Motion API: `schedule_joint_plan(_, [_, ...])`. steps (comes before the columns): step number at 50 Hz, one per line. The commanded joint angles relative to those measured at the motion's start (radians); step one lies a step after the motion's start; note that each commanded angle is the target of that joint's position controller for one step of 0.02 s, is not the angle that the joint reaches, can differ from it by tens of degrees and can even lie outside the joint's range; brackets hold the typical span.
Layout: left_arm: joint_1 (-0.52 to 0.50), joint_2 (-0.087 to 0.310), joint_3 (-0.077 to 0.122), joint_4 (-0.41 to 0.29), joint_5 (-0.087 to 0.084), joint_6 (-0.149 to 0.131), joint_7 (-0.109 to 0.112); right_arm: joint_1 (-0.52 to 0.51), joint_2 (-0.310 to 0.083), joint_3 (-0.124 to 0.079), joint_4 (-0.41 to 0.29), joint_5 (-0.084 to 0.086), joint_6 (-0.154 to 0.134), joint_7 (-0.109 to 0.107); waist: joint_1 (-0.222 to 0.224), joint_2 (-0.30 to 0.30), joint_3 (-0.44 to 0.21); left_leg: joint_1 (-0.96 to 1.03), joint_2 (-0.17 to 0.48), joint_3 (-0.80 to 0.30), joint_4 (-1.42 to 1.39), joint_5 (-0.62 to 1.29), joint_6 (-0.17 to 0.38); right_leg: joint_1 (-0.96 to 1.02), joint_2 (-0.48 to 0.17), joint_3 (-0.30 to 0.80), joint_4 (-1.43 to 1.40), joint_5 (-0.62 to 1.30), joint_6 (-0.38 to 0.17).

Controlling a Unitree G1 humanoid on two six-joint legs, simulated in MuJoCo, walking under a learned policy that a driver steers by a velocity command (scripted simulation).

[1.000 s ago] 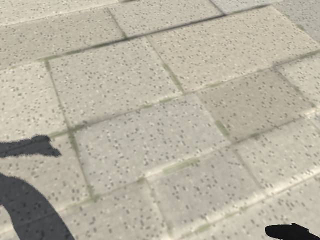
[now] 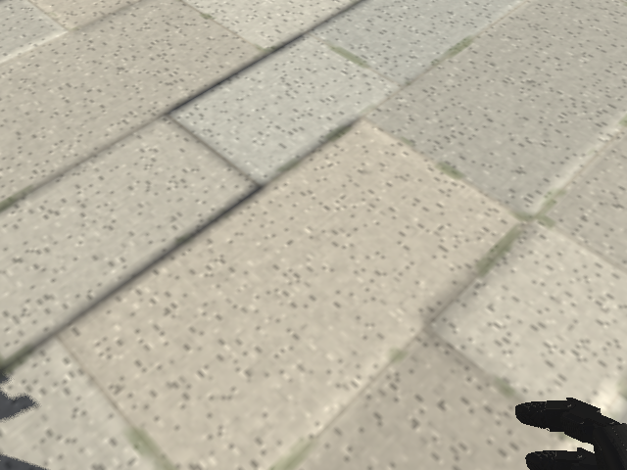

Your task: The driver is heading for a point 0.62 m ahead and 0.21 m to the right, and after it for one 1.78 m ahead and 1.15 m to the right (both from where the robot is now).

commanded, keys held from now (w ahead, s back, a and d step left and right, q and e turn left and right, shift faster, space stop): w+shift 0.08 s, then w+e+shift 0.38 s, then e+shift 0.54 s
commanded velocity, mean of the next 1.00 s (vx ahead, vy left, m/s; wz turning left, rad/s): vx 0.67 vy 0.00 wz -0.69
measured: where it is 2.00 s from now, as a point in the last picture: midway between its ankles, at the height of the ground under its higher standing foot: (443, 302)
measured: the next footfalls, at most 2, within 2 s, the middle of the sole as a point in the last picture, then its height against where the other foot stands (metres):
left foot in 0.04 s outside the picture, level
right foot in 0.50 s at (409, 359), level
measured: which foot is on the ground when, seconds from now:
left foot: up 0.00-0.02, down 0.04-0.50, up 0.52-0.86, down 0.88-1.00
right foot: down 0.00-0.06, up 0.08-0.48, down 0.50-0.88, up 0.90-1.00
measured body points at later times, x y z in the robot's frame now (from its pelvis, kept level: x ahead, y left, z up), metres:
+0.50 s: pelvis +0.51 -0.04 -0.01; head +0.53 -0.05 +0.44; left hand +0.76 +0.15 -0.10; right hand +0.40 -0.28 -0.16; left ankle +0.24 +0.10 -0.67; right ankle +0.66 -0.10 -0.72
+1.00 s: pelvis +0.83 -0.11 +0.01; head +0.84 -0.17 +0.45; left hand +1.14 +0.00 -0.07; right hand +0.81 -0.44 -0.08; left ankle +1.00 -0.11 -0.71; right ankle +0.69 -0.13 -0.60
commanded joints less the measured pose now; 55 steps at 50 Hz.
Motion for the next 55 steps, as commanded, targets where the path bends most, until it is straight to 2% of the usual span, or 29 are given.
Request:
schedule_joint_plan(1, [-0.066, 0.233, 0.046, -0.044, 0.035, 0.013, 0.026, 0.306, -0.158, -0.058, 0.042, -0.002, -0.003, -0.035, -0.241, -0.091, -0.145, 0.55, -0.126, 0.03, 0.039, -0.181, 0.048, -0.22, -0.268, 0.002, 0.459, 1.386, -0.027])
schedule_joint_plan(2, [-0.111, 0.227, 0.044, -0.047, 0.044, 0.024, 0.032, 0.513, -0.198, -0.079, 0.102, -0.008, 0.003, -0.056, -0.348, -0.085, -0.217, 0.766, -0.077, -0.009, 0.027, -0.252, 0.072, -0.344, -0.239, -0.024, 0.753, 1.256, -0.021])
schedule_joint_plan(3, [-0.077, 0.115, 0.017, -0.082, 0.032, 0.016, 0.024, 0.631, -0.296, -0.111, 0.124, -0.03, 0.007, -0.076, -0.333, 0.086, -0.317, 1.005, 0.159, -0.303, 0.033, -0.537, 0.136, -0.619, -0.126, -0.053, 1.203, 0.707, -0.008])
schedule_joint_plan(4, [0.02, 0.051, 0.004, -0.103, -0.016, -0.002, 0.006, 0.596, -0.316, -0.121, 0.126, -0.024, 0.007, -0.06, -0.23, 0.332, -0.464, 1.173, 0.372, -0.923, -0.186, -0.651, 0.271, -0.924, 0.052, 0.072, 1.514, -0.082, 0.014])
schedule_joint_plan(5, [-0.106, 0.118, 0.011, -0.119, -0.004, -0.003, 0.019, 0.475, -0.232, -0.116, 0.109, -0.01, 0.004, -0.047, -0.225, 0.118, -0.308, 1.064, 0.317, -0.842, -0.245, -0.686, 0.23, -1.04, -0.052, 0.111, 1.514, 0.012, -0.02])
schedule_joint_plan(7, [-0.212, 0.093, 0.003, -0.135, 0.003, 0.004, 0.009, 0.372, -0.113, -0.091, 0.125, -0.016, -0.016, -0.043, -0.159, -0.058, -0.076, 0.724, 0.267, -0.547, -0.31, -0.511, 0.169, -0.999, -0.147, 0.085, 1.368, 0.113, -0.023])
schedule_joint_plan(11, [-0.252, 0.013, -0.011, -0.167, 0.025, 0.075, -0.03, 0.38, -0.062, -0.07, 0.191, 0.005, -0.061, -0.035, -0.063, 0.025, 0.072, 0.445, 0.207, -0.252, -0.456, -0.394, 0.083, -0.956, -0.219, 0.08, 1.239, 0.13, 0.011])
schedule_joint_plan(17, [-0.543, -0.01, -0.03, -0.284, 0.012, 0.064, -0.068, 0.414, -0.078, -0.067, 0.214, 0.022, -0.097, -0.037, -0.096, 0.005, 0.136, 0.46, 0.1, 0.135, -0.544, 0.121, -0.007, -0.913, -0.186, -0.117, 0.753, 0.516, -0.015])
schedule_joint_plan(21, [-0.506, 0.037, -0.015, -0.266, 0.017, 0.057, -0.071, 0.457, -0.165, -0.08, 0.21, 0.018, -0.074, -0.073, -0.058, 0.071, 0.04, 0.769, 0.149, 0.192, -0.36, 0.842, -0.056, -0.825, -0.055, -0.225, 0.624, 0.486, -0.068])
schedule_joint_plan(24, [-0.051, 0.145, 0.04, -0.138, 0.015, 0.053, -0.043, 0.372, -0.226, -0.104, 0.166, -0.01, -0.007, -0.096, 0.158, 0.099, -0.2, 0.737, 0.176, 0.165, 0.287, 0.976, -0.052, -0.373, 0.035, -0.179, 0.586, 0.336, -0.124])
schedule_joint_plan(25, [0.026, 0.17, 0.066, -0.109, 0.019, 0.061, -0.016, 0.363, -0.213, -0.106, 0.167, -0.01, -0.007, -0.085, 0.164, 0.025, -0.204, 0.572, 0.094, 0.163, 0.633, 0.439, -0.075, -0.218, -0.01, -0.068, 0.507, 0.323, -0.146])
schedule_joint_plan(26, [-0.064, 0.276, 0.092, -0.127, 0.032, 0.073, -0.003, 0.419, -0.068, -0.076, 0.097, -0.012, -0.027, -0.066, -0.012, -0.28, -0.189, 0.124, -0.08, 0.102, 1.036, -0.644, -0.142, 0.036, -0.254, 0.295, 0.61, 0.904, -0.254])
schedule_joint_plan(27, [-0.057, 0.34, 0.12, -0.161, 0.035, 0.083, -0.002, 0.407, -0.089, -0.062, 0.023, 0.034, -0.035, -0.072, 0.019, -0.2, -0.428, -0.098, -0.113, -0.107, 1.22, -0.649, -0.144, 0.23, -0.378, 0.647, 0.459, 0.831, -0.432])
schedule_joint_plan(28, [-0.095, 0.294, 0.119, -0.184, 0.021, 0.085, 0.01, 0.321, -0.112, -0.053, 0.011, 0.021, -0.05, -0.077, 0.014, 0.006, -0.357, -0.131, -0.048, -0.163, 1.132, -0.557, -0.125, 0.132, -0.368, 0.644, 0.362, 0.753, -0.381])
schedule_joint_plan(29, [-0.153, 0.239, 0.105, -0.173, 0.007, 0.087, 0.018, 0.286, -0.104, -0.048, 0.007, 0.016, -0.056, -0.076, -0.043, 0.076, -0.183, -0.094, -0.012, -0.156, 0.998, -0.511, -0.12, -0.089, -0.325, 0.549, 0.315, 0.757, -0.326])
schedule_joint_plan(30, [-0.248, 0.128, 0.075, -0.256, -0.039, 0.044, -0.014, 0.215, -0.119, -0.069, -0.036, 0.045, -0.086, -0.078, -0.069, 0.157, -0.184, -0.031, -0.043, -0.241, 0.963, -0.538, -0.126, -0.198, -0.291, 0.608, 0.26, 0.631, -0.31])
schedule_joint_plan(31, [-0.316, 0.132, 0.073, -0.263, -0.042, 0.026, -0.022, 0.22, -0.129, -0.076, -0.035, 0.042, -0.084, -0.079, -0.131, 0.163, -0.127, 0.022, -0.008, -0.252, 0.876, -0.517, -0.138, -0.329, -0.265, 0.534, 0.247, 0.687, -0.288])
schedule_joint_plan(35, [-0.343, 0.151, 0.084, -0.284, -0.047, 0.044, 0.017, 0.096, -0.076, -0.071, -0.113, -0.001, -0.065, -0.082, -0.15, 0.082, -0.01, 0.161, -0.049, -0.134, 0.394, -0.417, -0.178, -0.656, -0.063, 0.29, 0.279, 0.943, -0.173])
schedule_joint_plan(39, [-0.241, 0.164, 0.108, -0.269, -0.05, 0.124, 0.07, 0.035, -0.048, -0.073, -0.143, 0.037, -0.056, -0.073, -0.074, -0.035, -0.153, 0.413, -0.212, -0.086, 0.003, -0.045, -0.188, -0.71, 0.04, 0.282, 0.421, 0.775, 0.031])
schedule_joint_plan(42, [-0.293, 0.106, 0.1, -0.308, -0.042, 0.129, 0.074, 0.048, -0.096, -0.1, -0.156, 0.041, -0.053, -0.073, -0.109, -0.109, -0.14, 0.509, -0.187, -0.162, -0.138, 0.075, -0.169, -0.689, 0.062, 0.366, 0.565, 0.553, 0.088])
schedule_joint_plan(43, [-0.346, 0.084, 0.092, -0.336, -0.037, 0.125, 0.067, 0.167, -0.106, -0.109, -0.126, 0.028, -0.058, -0.08, -0.18, -0.095, -0.196, 0.654, -0.123, -0.185, -0.234, 0.238, -0.135, -0.698, 0.095, 0.324, 0.74, 0.48, 0.126])
schedule_joint_plan(44, [-0.316, 0.004, 0.064, -0.356, -0.004, 0.129, 0.055, 0.298, -0.109, -0.104, -0.102, 0.013, -0.05, -0.094, -0.2, 0.005, -0.354, 0.92, 0.122, -0.37, -0.138, 0.487, -0.031, -0.797, 0.13, 0.238, 1.027, -0.137, 0.14])
schedule_joint_plan(45, [-0.152, -0.002, 0.054, -0.375, 0.0, 0.123, 0.038, 0.31, -0.124, -0.092, -0.134, -0.034, -0.037, -0.096, -0.119, 0.183, -0.492, 1.062, 0.407, -0.694, -0.018, 0.915, 0.167, -0.906, 0.167, 0.249, 1.298, -0.488, 0.162])
schedule_joint_plan(46, [-0.03, 0.112, 0.068, -0.375, -0.017, 0.126, 0.008, 0.263, -0.158, -0.109, -0.127, -0.013, -0.025, -0.091, -0.062, 0.231, -0.564, 1.058, 0.56, -0.846, -0.006, 0.779, 0.315, -0.973, 0.053, 0.245, 1.523, -0.419, 0.192])
schedule_joint_plan(47, [-0.123, 0.181, 0.084, -0.375, -0.05, 0.141, 0.0, 0.152, -0.14, -0.117, -0.152, 0.004, -0.02, -0.099, -0.065, 0.196, -0.485, 0.977, 0.491, -0.828, -0.086, 0.28, 0.311, -1.076, -0.048, 0.195, 1.6, -0.268, 0.202])
schedule_joint_plan(48, [-0.25, 0.214, 0.093, -0.374, -0.039, 0.159, 0.013, 0.115, -0.061, -0.095, -0.178, 0.003, -0.003, -0.112, -0.111, 0.049, -0.351, 0.791, 0.36, -0.65, -0.141, 0.012, 0.226, -1.066, -0.086, 0.143, 1.535, -0.152, 0.205])
schedule_joint_plan(50, [-0.322, 0.168, 0.085, -0.409, -0.032, 0.189, 0.032, 0.056, -0.071, -0.083, -0.167, 0.006, 0.026, -0.114, -0.078, 0.001, -0.131, 0.461, 0.207, -0.414, -0.223, -0.056, 0.134, -0.965, -0.111, 0.082, 1.351, -0.083, 0.202])
schedule_joint_plan(52, [-0.328, 0.081, 0.062, -0.429, -0.03, 0.177, 0.035, 0.084, -0.118, -0.107, -0.125, 0.003, 0.031, -0.107, -0.077, 0.061, -0.1, 0.383, 0.151, -0.265, -0.26, 0.061, 0.12, -0.885, -0.124, 0.016, 1.154, -0.065, 0.189])
schedule_joint_plan(55, [-0.329, 0.07, 0.054, -0.427, -0.032, 0.161, 0.027, 0.095, -0.147, -0.127, -0.097, 0.008, 0.034, -0.095, -0.082, 0.123, -0.199, 0.458, 0.216, -0.205, -0.257, 0.174, 0.145, -0.805, -0.171, 0.006, 0.97, 0.017, 0.172])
